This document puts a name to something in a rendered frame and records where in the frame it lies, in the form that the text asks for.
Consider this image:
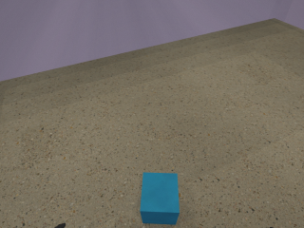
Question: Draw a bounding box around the carton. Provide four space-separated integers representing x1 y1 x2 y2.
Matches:
140 172 180 225

